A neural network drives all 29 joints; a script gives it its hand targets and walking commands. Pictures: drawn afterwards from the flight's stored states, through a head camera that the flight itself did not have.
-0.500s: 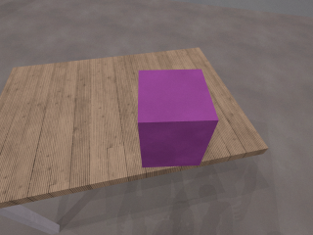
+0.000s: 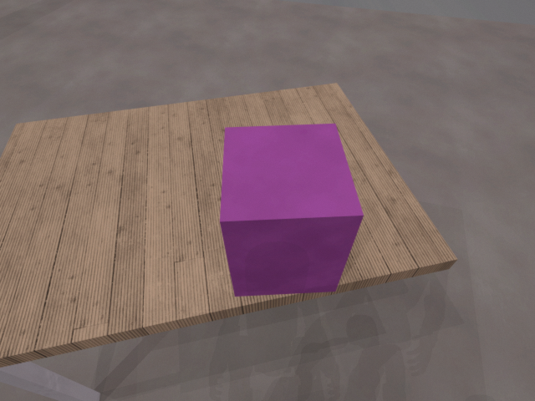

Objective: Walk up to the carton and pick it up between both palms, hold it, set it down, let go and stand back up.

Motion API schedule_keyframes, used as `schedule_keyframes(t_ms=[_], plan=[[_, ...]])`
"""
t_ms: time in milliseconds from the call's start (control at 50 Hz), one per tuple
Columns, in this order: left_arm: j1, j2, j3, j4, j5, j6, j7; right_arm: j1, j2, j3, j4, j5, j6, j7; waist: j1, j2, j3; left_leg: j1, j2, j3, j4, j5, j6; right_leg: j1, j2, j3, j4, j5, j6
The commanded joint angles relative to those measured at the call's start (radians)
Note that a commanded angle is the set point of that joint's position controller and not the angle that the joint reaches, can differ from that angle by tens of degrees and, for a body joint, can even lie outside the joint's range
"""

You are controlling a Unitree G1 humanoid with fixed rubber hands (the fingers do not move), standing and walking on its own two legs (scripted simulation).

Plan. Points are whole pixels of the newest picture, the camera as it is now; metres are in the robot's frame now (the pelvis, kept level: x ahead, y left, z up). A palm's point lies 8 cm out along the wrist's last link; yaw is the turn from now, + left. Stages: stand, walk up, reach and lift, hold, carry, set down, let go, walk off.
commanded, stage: stand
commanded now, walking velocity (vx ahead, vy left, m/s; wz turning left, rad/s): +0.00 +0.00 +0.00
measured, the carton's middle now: (283, 213) +0.44 +0.00 -0.01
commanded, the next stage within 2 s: reach and lift in 0.38 s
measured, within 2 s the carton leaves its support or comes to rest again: neither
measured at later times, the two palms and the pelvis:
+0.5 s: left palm out of the picture +0.01 +0.22 -0.17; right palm out of the picture +0.01 -0.23 -0.16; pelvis -0.03 -0.01 -0.02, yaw +1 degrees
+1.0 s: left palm out of the picture +0.10 +0.22 -0.12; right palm out of the picture +0.09 -0.22 -0.12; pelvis -0.06 -0.03 -0.02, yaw -2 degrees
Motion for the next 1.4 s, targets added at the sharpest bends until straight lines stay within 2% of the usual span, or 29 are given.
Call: schedule_keyframes(t_ms=[0, 40, 120, 140, 200, 360, 380, 400, 420, 460, 480, 500, 540, 560, 580, 640, 660, 680, 720, 780, 820, 880, 960, 1060, 1140, 1180, 1240, 1300, 1380], plan=[[0.098, 0.085, 0.019, 0.003, 0.004, -0.003, 0.002, 0.092, -0.062, -0.008, 0.003, 0.002, -0.002, -0.007, 0.001, -0.014, 0.015, -0.047, 0.077, -0.056, -0.043, 0.247, 0.027, 0.028, -0.065, 0.067, -0.049, 0.213, -0.028], [0.097, 0.08, 0.02, 0.007, 0.003, -0.001, 0.002, 0.103, -0.076, -0.009, 0.007, 0.001, -0.001, -0.006, -0.003, -0.037, 0.011, -0.058, 0.083, -0.055, -0.047, 0.215, 0.022, 0.041, -0.063, 0.064, -0.056, 0.201, -0.025], [0.105, 0.078, 0.018, 0.005, 0.001, -0.001, 0.002, 0.105, -0.075, -0.009, 0.012, -0.001, 0.002, -0.007, -0.001, 0.0, 0.039, -0.057, 0.081, -0.049, -0.05, 0.214, 0.021, 0.014, -0.065, 0.07, -0.061, 0.198, -0.026], [0.097, 0.075, 0.02, 0.003, 0.0, 0.001, 0.002, 0.112, -0.062, -0.004, 0.013, 0.0, 0.004, -0.007, -0.003, -0.025, 0.039, -0.066, 0.079, -0.052, -0.053, 0.197, 0.017, 0.023, -0.06, 0.068, -0.06, 0.186, -0.029], [0.107, 0.081, 0.021, 0.006, 0.003, 0.001, 0.001, 0.116, -0.06, -0.002, 0.021, 0.002, 0.002, -0.007, 0.0, 0.003, 0.035, -0.081, 0.081, -0.056, -0.058, 0.199, 0.017, 0.044, -0.062, 0.062, -0.059, 0.191, -0.03], [0.108, 0.075, 0.017, 0.001, 0.001, 0.004, 0.0, 0.124, -0.051, 0.002, 0.019, -0.003, 0.004, -0.007, 0.0, 0.017, 0.078, -0.085, 0.083, -0.065, -0.071, 0.16, 0.015, -0.002, -0.054, 0.067, -0.069, 0.116, -0.028], [-0.915, 0.368, 0.058, -0.47, -0.106, 0.204, -0.055, -0.962, -0.156, -0.124, -0.395, -0.087, 0.038, 0.036, -0.067, -0.087, -0.155, -0.437, 0.028, 0.015, 0.152, -0.021, -0.008, -0.168, 0.015, 0.034, 0.19, -0.094, -0.03], [-0.709, 0.371, 0.025, -0.413, -0.129, 0.339, -0.023, -0.721, -0.176, -0.176, -0.344, -0.126, 0.158, 0.061, -0.073, -0.106, -0.063, -0.55, 0.026, 0.065, 0.18, -0.225, -0.002, -0.106, -0.003, 0.035, 0.24, -0.229, -0.038], [-0.707, 0.36, 0.021, -0.466, -0.143, 0.423, -0.012, -0.686, -0.19, -0.174, -0.427, -0.118, 0.226, 0.079, -0.061, -0.118, -0.1, -0.553, 0.027, 0.08, 0.164, -0.249, -0.001, -0.044, -0.003, 0.034, 0.254, -0.237, -0.048], [-0.563, 0.269, 0.014, -0.502, -0.156, 0.582, -0.008, -0.54, -0.15, -0.119, -0.468, -0.033, 0.361, 0.102, 0.008, -0.037, -0.279, -0.527, 0.022, 0.093, 0.208, -0.179, -0.019, -0.011, -0.011, 0.059, 0.303, -0.095, -0.054], [-0.552, 0.252, 0.04, -0.555, -0.138, 0.648, -0.011, -0.475, -0.131, -0.086, -0.451, 0.013, 0.402, 0.109, 0.016, 0.034, -0.334, -0.504, 0.028, 0.091, 0.227, -0.126, -0.032, -0.053, -0.007, 0.048, 0.332, -0.023, -0.059], [-0.539, 0.239, 0.06, -0.574, -0.107, 0.709, -0.02, -0.456, -0.126, -0.043, -0.431, 0.061, 0.433, 0.107, 0.01, 0.07, -0.375, -0.454, 0.034, 0.08, 0.267, 0.006, -0.055, -0.089, 0.005, 0.028, 0.365, 0.103, -0.06], [-0.423, 0.166, 0.101, -0.587, -0.022, 0.807, -0.057, -0.34, -0.122, 0.089, -0.309, 0.182, 0.49, 0.089, -0.007, 0.149, -0.392, -0.253, 0.032, 0.054, 0.33, 0.414, -0.101, -0.164, 0.051, -0.016, 0.375, 0.32, -0.053], [-0.353, 0.122, 0.109, -0.579, 0.0, 0.843, -0.088, -0.331, -0.136, 0.132, -0.288, 0.248, 0.507, 0.069, -0.022, 0.157, -0.398, -0.15, 0.033, 0.036, 0.351, 0.581, -0.113, -0.195, 0.069, -0.03, 0.358, 0.384, -0.055], [-0.28, 0.091, 0.129, -0.577, 0.028, 0.88, -0.121, -0.302, -0.155, 0.169, -0.269, 0.298, 0.524, 0.049, -0.025, 0.141, -0.362, -0.073, 0.032, 0.021, 0.331, 0.643, -0.121, -0.185, 0.087, -0.03, 0.295, 0.387, -0.062], [-0.146, 0.064, 0.142, -0.711, 0.112, 0.954, -0.188, -0.306, -0.206, 0.158, -0.309, 0.346, 0.53, -0.01, -0.032, 0.078, -0.119, -0.002, 0.001, 0.048, 0.183, 0.401, -0.135, -0.11, 0.109, -0.026, 0.084, 0.287, -0.077], [-0.148, 0.077, 0.138, -0.775, 0.127, 0.964, -0.189, -0.317, -0.216, 0.144, -0.329, 0.329, 0.52, -0.024, -0.027, 0.073, -0.011, -0.051, -0.006, 0.056, 0.139, 0.264, -0.132, -0.113, 0.121, -0.035, 0.052, 0.152, -0.079], [-0.165, 0.074, 0.128, -0.836, 0.134, 0.966, -0.181, -0.338, -0.214, 0.118, -0.377, 0.305, 0.504, -0.032, -0.026, 0.059, 0.077, -0.088, -0.003, 0.062, 0.103, 0.158, -0.123, -0.135, 0.125, -0.042, 0.028, 0.036, -0.084], [-0.213, 0.123, 0.14, -0.931, 0.142, 0.938, -0.158, -0.37, -0.207, 0.064, -0.514, 0.218, 0.465, -0.04, -0.015, -0.01, 0.165, -0.141, -0.003, 0.087, 0.079, 0.031, -0.087, -0.17, 0.115, -0.04, 0.002, -0.073, -0.073], [-0.307, 0.188, 0.156, -1.005, 0.137, 0.832, -0.126, -0.386, -0.116, 0.035, -0.717, 0.133, 0.405, -0.017, 0.016, -0.021, 0.095, -0.203, 0.001, 0.123, 0.081, -0.109, -0.042, -0.158, 0.083, -0.008, 0.01, -0.177, -0.05], [-0.364, 0.207, 0.156, -1.031, 0.1, 0.738, -0.104, -0.383, -0.062, 0.022, -0.839, 0.097, 0.357, 0.006, 0.033, -0.013, -0.067, -0.22, 0.019, 0.128, 0.109, -0.117, -0.021, -0.135, 0.06, 0.015, 0.041, -0.169, -0.037], [-0.454, 0.228, 0.135, -1.044, 0.005, 0.619, -0.069, -0.366, -0.039, -0.015, -0.937, 0.063, 0.315, 0.026, 0.02, 0.028, -0.284, -0.278, 0.054, 0.118, 0.145, -0.148, -0.001, -0.099, 0.039, 0.043, 0.126, -0.111, -0.031], [-0.427, 0.263, 0.101, -0.996, -0.086, 0.537, -0.058, -0.287, -0.017, -0.005, -0.93, 0.072, 0.31, 0.006, 0.001, 0.022, -0.386, -0.34, 0.061, 0.106, 0.17, -0.103, 0.007, -0.047, 0.021, 0.064, 0.171, 0.005, -0.024], [-0.128, 0.218, 0.108, -0.84, -0.077, 0.577, -0.112, -0.109, -0.042, 0.056, -0.796, 0.139, 0.329, -0.044, 0.006, 0.006, -0.16, -0.142, 0.011, 0.108, 0.106, 0.17, -0.03, -0.036, 0.052, 0.032, 0.047, 0.18, -0.012], [-0.065, 0.188, 0.127, -0.858, -0.045, 0.585, -0.125, -0.102, -0.074, 0.076, -0.826, 0.15, 0.3, -0.057, 0.029, -0.035, -0.008, -0.022, -0.024, 0.104, 0.032, 0.268, -0.048, -0.033, 0.077, 0.017, -0.054, 0.205, -0.002], [-0.08, 0.18, 0.127, -0.884, -0.04, 0.559, -0.117, -0.102, -0.06, 0.071, -0.844, 0.14, 0.287, -0.049, 0.037, -0.027, 0.024, -0.006, -0.025, 0.106, 0.003, 0.241, -0.044, -0.047, 0.085, 0.013, -0.082, 0.144, -0.002], [-0.162, 0.198, 0.138, -0.932, -0.033, 0.478, -0.094, -0.118, -0.028, 0.052, -0.901, 0.104, 0.233, -0.024, 0.051, -0.016, -0.02, -0.018, -0.018, 0.112, -0.002, 0.201, -0.029, -0.058, 0.079, 0.019, -0.08, 0.097, 0.0], [-0.222, 0.199, 0.119, -0.967, -0.053, 0.348, -0.067, -0.108, -0.004, 0.017, -0.918, 0.074, 0.142, 0.002, 0.033, 0.028, -0.136, -0.026, 0.001, 0.097, 0.015, 0.182, -0.024, -0.074, 0.067, 0.028, -0.04, 0.099, -0.013], [-0.199, 0.189, 0.083, -0.9, -0.078, 0.162, -0.044, -0.051, 0.016, -0.003, -0.809, 0.048, -0.004, 0.014, 0.013, 0.042, -0.233, -0.033, 0.012, 0.084, 0.043, 0.204, -0.022, -0.054, 0.052, 0.043, -0.009, 0.156, -0.017]])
